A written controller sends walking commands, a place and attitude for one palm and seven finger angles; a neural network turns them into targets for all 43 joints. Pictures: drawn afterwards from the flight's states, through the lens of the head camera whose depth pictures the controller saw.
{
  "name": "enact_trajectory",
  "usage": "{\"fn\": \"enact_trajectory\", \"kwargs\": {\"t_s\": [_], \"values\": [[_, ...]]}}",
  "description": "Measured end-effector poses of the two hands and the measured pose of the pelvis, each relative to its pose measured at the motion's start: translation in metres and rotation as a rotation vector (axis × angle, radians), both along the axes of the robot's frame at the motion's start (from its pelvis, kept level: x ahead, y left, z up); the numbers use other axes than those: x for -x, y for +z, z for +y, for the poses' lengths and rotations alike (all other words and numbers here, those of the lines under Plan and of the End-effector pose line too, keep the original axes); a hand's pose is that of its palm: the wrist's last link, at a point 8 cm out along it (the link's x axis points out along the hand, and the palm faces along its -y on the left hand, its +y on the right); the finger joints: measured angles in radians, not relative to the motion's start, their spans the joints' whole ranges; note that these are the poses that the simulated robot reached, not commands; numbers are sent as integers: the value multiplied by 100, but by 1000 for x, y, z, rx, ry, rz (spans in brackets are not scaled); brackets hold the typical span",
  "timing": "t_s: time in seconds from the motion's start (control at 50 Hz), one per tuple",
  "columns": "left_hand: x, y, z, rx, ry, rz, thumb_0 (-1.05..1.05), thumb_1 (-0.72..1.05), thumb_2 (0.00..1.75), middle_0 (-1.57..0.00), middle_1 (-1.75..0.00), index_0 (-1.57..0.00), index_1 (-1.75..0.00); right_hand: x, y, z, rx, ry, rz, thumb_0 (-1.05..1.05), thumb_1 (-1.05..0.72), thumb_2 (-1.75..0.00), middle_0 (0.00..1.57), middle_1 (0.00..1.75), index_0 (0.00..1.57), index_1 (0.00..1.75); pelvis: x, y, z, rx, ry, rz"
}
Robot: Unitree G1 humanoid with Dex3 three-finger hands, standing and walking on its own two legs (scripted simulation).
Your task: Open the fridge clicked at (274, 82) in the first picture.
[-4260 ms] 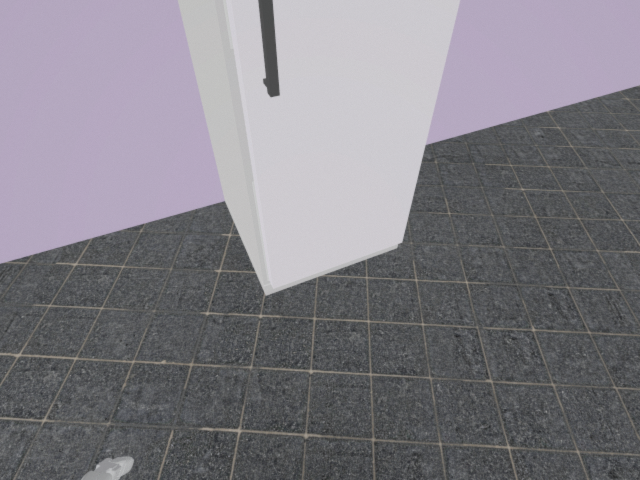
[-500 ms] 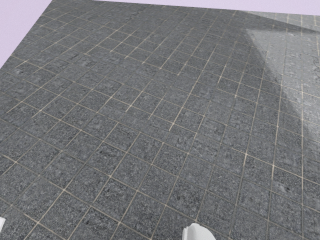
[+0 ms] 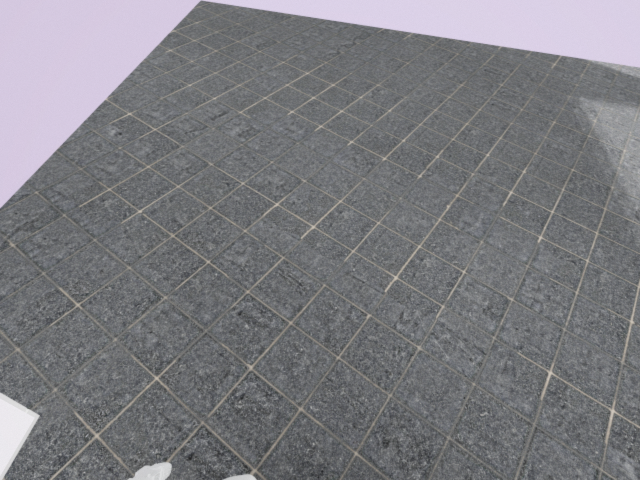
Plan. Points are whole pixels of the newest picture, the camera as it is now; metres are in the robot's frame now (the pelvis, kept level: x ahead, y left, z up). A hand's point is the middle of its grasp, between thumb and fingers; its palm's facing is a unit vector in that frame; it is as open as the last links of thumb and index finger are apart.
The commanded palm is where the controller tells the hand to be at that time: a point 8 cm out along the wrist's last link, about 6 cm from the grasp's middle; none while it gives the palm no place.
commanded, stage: turn to face it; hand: left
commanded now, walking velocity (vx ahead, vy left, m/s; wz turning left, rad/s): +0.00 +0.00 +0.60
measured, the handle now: out of the picture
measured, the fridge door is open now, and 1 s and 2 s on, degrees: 0 0 0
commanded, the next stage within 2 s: none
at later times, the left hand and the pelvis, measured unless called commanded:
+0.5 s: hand out of the picture +0.06 +0.18 -0.13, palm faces +0.30 -0.91 -0.29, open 7.4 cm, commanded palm none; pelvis +0.00 -0.05 +0.02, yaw +16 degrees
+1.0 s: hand out of the picture -0.14 +0.16 -0.16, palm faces +0.61 -0.74 -0.27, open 7.4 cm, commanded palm none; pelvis -0.03 -0.04 +0.01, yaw +36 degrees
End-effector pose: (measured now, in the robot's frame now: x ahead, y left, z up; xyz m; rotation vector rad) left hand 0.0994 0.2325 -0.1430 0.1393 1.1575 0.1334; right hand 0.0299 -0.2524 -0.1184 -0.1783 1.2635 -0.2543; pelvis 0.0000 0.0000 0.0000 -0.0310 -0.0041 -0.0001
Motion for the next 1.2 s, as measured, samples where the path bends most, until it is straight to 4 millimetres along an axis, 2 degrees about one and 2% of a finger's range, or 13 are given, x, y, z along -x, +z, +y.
{"fn": "enact_trajectory", "kwargs": {"t_s": [0.06,0.14,0.28,0.36,0.48,0.52,0.6,0.7,0.8,0.94,1.0,1.08,1.2], "values": [[14,1,20,-20,36,51,0,91,90,-20,-29,-20,-30,-14,11,2,31,35,-20,1,-92,-90,19,30,19,30,-2,5,6,1,18,8],[29,17,36,-37,85,73,0,91,90,-20,-29,-20,-30,-27,22,7,38,89,-3,1,-92,-90,19,30,19,30,-4,19,9,2,60,23],[49,36,42,-71,166,75,0,91,90,-20,-29,-20,-30,-51,23,10,2,171,-4,1,-91,-90,20,30,20,30,-7,28,3,-4,138,31],[52,41,31,-84,202,52,0,91,90,-20,-29,-20,-30,-65,17,4,-23,213,-10,1,-91,-90,20,30,20,30,-7,27,-10,-11,187,29],[56,49,-1,-111,256,-28,0,90,90,-20,-29,-20,-30,-88,-2,-19,-64,280,-18,1,-91,-90,20,30,20,30,-4,18,-40,-32,269,25],[65,52,-13,-123,278,-43,0,90,90,-20,-29,-20,-30,-97,-7,-27,-71,303,-22,1,-91,-90,20,30,20,30,-3,17,-50,-31,300,16],[93,61,-33,-122,346,-28,0,90,90,-20,-30,-20,-30,-118,0,-36,-71,372,-25,1,-91,-90,20,30,20,30,-3,25,-61,-56,366,6],[128,60,-50,-104,417,16,0,90,90,-20,-30,-20,-30,-139,8,-37,-60,453,-27,1,-91,-90,19,30,19,30,0,29,-68,-71,441,1],[172,50,-58,-76,505,70,0,90,90,-21,-30,-20,-30,-158,11,-17,-41,555,-13,1,-91,-90,19,30,19,30,7,28,-65,-70,511,4],[248,19,-47,-27,650,162,0,90,90,-21,-30,-20,-30,-184,16,48,-22,724,-101,1,-91,-90,19,30,19,30,24,11,-42,-35,606,13],[271,13,-39,-20,695,203,0,90,90,-20,-30,-20,-30,-184,22,71,-27,770,-137,1,-91,-90,19,30,19,30,31,11,-37,-38,625,10],[276,23,-28,-27,731,181,1,90,90,-20,-29,-20,-30,-174,29,85,-26,801,-129,1,-91,-90,20,30,20,30,35,20,-33,-17,670,9],[260,41,-16,-72,763,78,0,90,90,-20,-29,-20,-30,-162,26,87,-44,834,-76,1,-91,-90,20,30,20,30,36,27,-35,-13,738,14]]}}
